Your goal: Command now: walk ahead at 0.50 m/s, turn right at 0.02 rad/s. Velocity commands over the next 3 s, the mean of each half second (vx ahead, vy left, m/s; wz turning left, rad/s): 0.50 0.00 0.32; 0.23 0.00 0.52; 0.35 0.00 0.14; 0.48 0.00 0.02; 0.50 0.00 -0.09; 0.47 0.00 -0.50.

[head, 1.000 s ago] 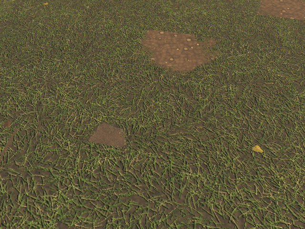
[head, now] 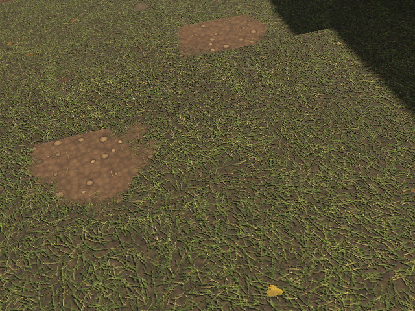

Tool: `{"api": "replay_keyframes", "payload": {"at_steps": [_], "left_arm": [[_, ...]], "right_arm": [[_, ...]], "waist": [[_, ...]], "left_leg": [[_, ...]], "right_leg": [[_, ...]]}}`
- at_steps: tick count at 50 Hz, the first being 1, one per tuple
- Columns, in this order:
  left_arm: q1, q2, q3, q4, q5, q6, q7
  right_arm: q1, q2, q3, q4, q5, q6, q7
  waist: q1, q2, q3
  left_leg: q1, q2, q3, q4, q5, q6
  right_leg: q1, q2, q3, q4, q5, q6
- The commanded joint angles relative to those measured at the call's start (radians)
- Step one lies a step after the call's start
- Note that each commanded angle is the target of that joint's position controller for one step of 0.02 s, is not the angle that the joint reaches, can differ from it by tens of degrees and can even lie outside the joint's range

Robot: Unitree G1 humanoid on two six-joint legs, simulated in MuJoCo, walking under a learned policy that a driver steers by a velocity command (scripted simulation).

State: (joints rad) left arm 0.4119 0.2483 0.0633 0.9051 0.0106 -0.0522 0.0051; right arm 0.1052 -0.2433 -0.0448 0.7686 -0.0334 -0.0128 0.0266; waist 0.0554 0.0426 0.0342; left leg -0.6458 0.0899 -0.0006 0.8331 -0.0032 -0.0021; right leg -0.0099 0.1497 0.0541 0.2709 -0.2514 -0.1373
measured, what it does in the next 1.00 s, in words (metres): goes down, turning left: left foot, then right foot 0.19 m lower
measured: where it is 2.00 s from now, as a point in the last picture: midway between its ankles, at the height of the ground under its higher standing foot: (175, 235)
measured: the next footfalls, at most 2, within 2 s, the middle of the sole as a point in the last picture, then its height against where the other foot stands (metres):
left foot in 0.16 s outside the picture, level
right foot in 0.78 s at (235, 297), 0.19 m lower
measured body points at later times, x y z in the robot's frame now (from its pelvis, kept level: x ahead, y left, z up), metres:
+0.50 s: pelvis +0.25 +0.04 +0.00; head +0.25 +0.07 +0.45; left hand +0.38 +0.33 -0.11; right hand +0.25 -0.25 -0.11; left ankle +0.13 +0.08 -0.74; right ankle +0.43 -0.12 -0.67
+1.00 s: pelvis +0.50 +0.03 -0.19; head +0.55 +0.03 +0.26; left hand +0.38 +0.26 -0.31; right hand +0.76 -0.11 -0.32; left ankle +0.49 +0.17 -0.81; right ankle +0.57 -0.01 -0.93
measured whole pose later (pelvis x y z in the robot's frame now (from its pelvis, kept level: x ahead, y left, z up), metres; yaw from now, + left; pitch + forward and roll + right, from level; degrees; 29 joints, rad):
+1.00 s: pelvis +0.50 +0.03 -0.19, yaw +30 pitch +1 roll +0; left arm 0.38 0.21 0.02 0.88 0.02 -0.05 0.02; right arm 0.12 -0.27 -0.04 0.75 -0.04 0.05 0.01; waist 0.01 0.07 0.07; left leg -0.75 -0.05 -0.05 1.30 -0.26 0.00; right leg -0.29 0.05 -0.08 0.44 -0.18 -0.08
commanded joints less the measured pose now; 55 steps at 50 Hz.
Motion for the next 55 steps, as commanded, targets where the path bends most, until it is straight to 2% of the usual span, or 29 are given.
{"api": "replay_keyframes", "payload": {"at_steps": [1, 3, 4, 6, 7, 8, 9, 10, 11, 12, 18, 19, 23, 25, 30, 32, 35, 37, 38, 39, 40, 41, 42, 43, 44, 45, 46, 50, 55], "left_arm": [[0.053, 0.146, 0.025, -0.039, 0.025, -0.017, 0.01], [-0.003, 0.135, 0.013, -0.069, 0.012, -0.015, 0.015], [-0.029, 0.149, 0.014, -0.073, 0.014, -0.011, 0.018], [-0.076, 0.168, 0.015, -0.072, 0.024, -0.004, 0.035], [-0.104, 0.173, 0.018, -0.065, 0.018, 0.003, 0.039], [-0.104, 0.1, 0.007, -0.089, 0.032, -0.002, 0.039], [0.04, 0.041, -0.002, -0.125, 0.028, -0.013, 0.019], [0.011, 0.122, 0.007, -0.119, 0.045, -0.015, 0.011], [-0.104, 0.181, 0.023, -0.135, 0.029, -0.017, 0.009], [-0.148, 0.198, 0.03, -0.142, 0.014, -0.014, 0.011], [-0.252, 0.086, -0.004, -0.172, 0.037, 0.054, -0.023], [-0.253, 0.097, 0.0, -0.155, 0.041, 0.051, -0.034], [-0.45, 0.161, 0.028, -0.207, 0.028, 0.038, -0.027], [-0.53, 0.133, 0.019, -0.233, 0.03, 0.034, -0.031], [-0.522, 0.07, 0.001, -0.257, 0.035, 0.024, -0.043], [-0.554, 0.058, -0.008, -0.288, 0.032, 0.007, -0.042], [-0.378, 0.037, -0.018, -0.25, 0.013, -0.033, -0.01], [-0.042, 0.069, 0.005, -0.121, 0.001, -0.038, 0.016], [0.068, 0.133, 0.029, -0.072, 0.016, -0.028, 0.019], [0.147, 0.173, 0.022, -0.081, 0.024, -0.022, 0.001], [0.151, 0.197, 0.021, -0.076, 0.03, -0.038, -0.014], [0.062, 0.122, 0.007, -0.13, 0.0, -0.031, -0.024], [-0.035, 0.146, 0.02, -0.154, -0.005, -0.042, -0.004], [-0.121, 0.153, 0.021, -0.187, 0.004, -0.042, 0.021], [-0.114, 0.09, -0.008, -0.179, -0.011, -0.04, 0.032], [-0.087, 0.106, -0.009, -0.149, 0.002, -0.035, 0.033], [-0.088, 0.116, -0.008, -0.119, 0.005, -0.029, 0.032], [-0.079, 0.056, -0.035, -0.108, 0.008, -0.017, 0.012], [0.016, 0.124, -0.012, -0.091, 0.007, 0.005, -0.016]], "right_arm": [[0.054, -0.124, -0.03, -0.015, 0.002, -0.01, 0.004], [-0.013, -0.113, -0.021, -0.042, -0.001, -0.015, 0.009], [0.03, -0.104, -0.021, -0.028, -0.004, -0.011, 0.008], [0.304, -0.138, -0.04, 0.052, 0.011, -0.005, -0.006], [0.403, -0.14, -0.043, 0.063, 0.02, -0.009, -0.015], [0.465, -0.198, -0.056, 0.071, 0.014, -0.014, -0.017], [0.379, -0.222, -0.041, 0.039, 0.031, -0.023, -0.004], [0.323, -0.224, -0.055, 0.032, 0.058, -0.022, 0.001], [0.262, -0.188, -0.05, -0.001, 0.048, -0.027, 0.002], [0.238, -0.163, -0.038, -0.006, 0.041, -0.031, 0.002], [0.381, -0.174, -0.035, 0.04, 0.044, -0.043, -0.031], [0.421, -0.192, -0.039, 0.046, 0.025, -0.046, -0.034], [0.566, -0.196, -0.038, 0.092, 0.023, -0.055, -0.053], [0.519, -0.179, -0.033, 0.093, 0.022, -0.067, -0.058], [0.463, -0.135, -0.014, 0.072, 0.018, -0.051, -0.057], [0.497, -0.128, -0.012, 0.078, -0.005, -0.038, -0.068], [0.422, -0.133, -0.021, 0.054, -0.008, -0.025, -0.091], [0.381, -0.135, -0.024, 0.071, 0.017, -0.003, -0.106], [0.403, -0.11, -0.032, 0.075, 0.04, 0.012, -0.105], [0.428, -0.077, -0.026, 0.052, 0.069, 0.013, -0.109], [0.635, -0.055, -0.022, 0.038, 0.118, 0.017, -0.116], [0.633, -0.091, -0.012, 0.059, 0.067, 0.019, -0.112], [0.492, -0.109, -0.013, 0.034, 0.033, 0.035, -0.101], [0.446, -0.12, -0.015, 0.016, -0.025, 0.048, -0.084], [0.278, -0.191, -0.037, -0.008, -0.054, 0.054, -0.063], [0.222, -0.167, -0.034, -0.029, -0.044, 0.066, -0.048], [0.147, -0.123, -0.022, -0.059, -0.008, 0.071, -0.025], [0.208, -0.008, 0.008, -0.015, -0.005, 0.062, 0.005], [-0.017, -0.045, 0.013, -0.061, 0.0, 0.065, 0.011]], "waist": [[-0.021, -0.117, -0.041], [-0.023, -0.069, 0.026], [-0.043, -0.112, 0.023], [-0.155, -0.153, -0.045], [-0.228, -0.136, -0.042], [-0.227, 0.058, -0.089], [-0.028, 0.169, -0.098], [-0.057, 0.092, -0.06], [-0.068, -0.006, 0.023], [-0.054, -0.048, 0.052], [-0.072, -0.014, 0.026], [-0.091, -0.017, -0.015], [-0.16, 0.039, 0.03], [-0.165, 0.048, 0.087], [-0.167, 0.056, 0.035], [-0.203, 0.039, 0.032], [-0.133, -0.005, -0.018], [0.024, -0.055, -0.09], [0.031, -0.137, -0.129], [0.05, -0.136, -0.203], [-0.079, -0.251, -0.348], [-0.076, -0.216, -0.387], [-0.047, -0.26, -0.367], [-0.083, -0.224, -0.364], [-0.073, -0.09, -0.221], [-0.081, -0.102, -0.126], [-0.108, -0.074, -0.019], [-0.132, -0.194, -0.136], [-0.045, -0.137, -0.024]], "left_leg": [[0.044, -0.039, 0.024, 0.142, 0.031, 0.053], [0.138, -0.101, 0.081, -0.015, -0.123, 0.073], [0.279, -0.16, 0.124, -0.035, -0.196, 0.085], [0.5, -0.192, 0.098, -0.085, -0.295, 0.13], [0.549, -0.127, -0.023, -0.353, -0.364, 0.178], [0.656, 0.068, -0.293, -0.396, -0.178, 0.237], [0.802, 0.234, -0.749, -0.417, 0.225, 0.351], [0.732, 0.253, -0.777, -0.518, 0.082, 0.452], [0.632, 0.232, -0.661, -0.524, 0.043, 0.456], [0.542, 0.179, -0.549, -0.537, 0.109, 0.411], [0.53, 0.021, -0.307, -0.587, 0.379, 0.287], [0.585, 0.026, -0.304, -0.546, 0.387, 0.278], [0.794, 0.02, -0.395, -0.526, 0.158, 0.243], [0.629, -0.027, -0.367, -0.528, 0.032, 0.233], [0.481, -0.073, -0.385, -0.267, 0.068, 0.216], [0.507, -0.104, -0.407, -0.157, 0.03, 0.188], [0.495, -0.193, -0.388, 0.126, -0.075, 0.127], [0.434, -0.259, -0.27, 0.533, -0.329, 0.101], [0.19, -0.301, -0.201, 0.806, -0.855, 0.07], [0.047, -0.334, -0.176, 1.055, -1.066, 0.057], [-0.155, -0.302, -0.155, 1.213, -1.059, 0.022], [-0.281, -0.188, -0.146, 1.133, -0.893, 0.029], [-0.345, -0.174, -0.097, 1.24, -0.74, 0.015], [-0.287, -0.136, -0.047, 1.254, -0.626, 0.009], [-0.249, -0.112, -0.103, 1.027, -0.48, 0.014], [-0.159, -0.117, -0.105, 0.927, -0.434, 0.016], [-0.076, -0.105, -0.112, 0.649, -0.337, 0.0], [0.104, -0.131, -0.09, 0.282, -0.118, -0.001], [0.078, -0.117, -0.091, 0.02, -0.138, 0.037]], "right_leg": [[0.037, -0.297, 0.068, 0.048, 0.771, -0.025], [-0.029, -0.26, 0.005, 0.05, 0.859, -0.017], [-0.068, -0.259, -0.019, 0.1, 1.019, -0.006], [-0.093, -0.282, -0.043, 0.351, 1.156, 0.003], [-0.114, -0.275, -0.047, 0.585, 0.947, 0.009], [-0.245, -0.165, -0.106, 0.964, 0.291, 0.03], [-0.573, -0.034, -0.016, 1.122, -0.295, 0.07], [-0.678, -0.079, 0.049, 1.131, -0.232, 0.082], [-0.696, -0.131, 0.054, 1.114, -0.153, 0.099], [-0.649, -0.159, 0.047, 1.033, -0.118, 0.109], [-0.613, -0.197, -0.05, 0.739, 0.047, 0.177], [-0.63, -0.197, -0.057, 0.779, 0.174, 0.15], [-0.915, -0.217, 0.018, 0.668, 0.213, 0.151], [-0.812, -0.185, -0.02, 0.484, 0.368, 0.17], [-0.618, -0.135, -0.032, 0.4, 0.611, 0.125], [-0.597, -0.108, -0.033, 0.309, 0.638, 0.12], [-0.323, -0.134, 0.032, 0.029, 0.796, 0.136], [0.007, -0.249, 0.057, -0.287, 1.204, 0.155], [0.301, -0.355, 0.112, -0.154, 1.322, 0.153], [0.436, -0.447, 0.1, 0.201, 1.81, 0.178], [0.668, -0.642, 0.192, 0.473, 2.187, 0.059], [0.628, -0.619, 0.198, 0.472, 1.826, 0.045], [0.468, -0.647, 0.297, 0.325, 1.256, -0.128], [0.239, -0.664, 0.419, 0.186, 0.822, -0.216], [0.022, -0.608, 0.321, 0.1, 0.726, -0.179], [-0.165, -0.561, 0.252, 0.089, 0.816, -0.156], [-0.343, -0.46, 0.131, 0.024, 0.741, -0.112], [-0.299, -0.369, 0.037, 0.056, 0.771, -0.077], [-0.241, -0.393, 0.166, -0.109, -0.12, -0.04]]}}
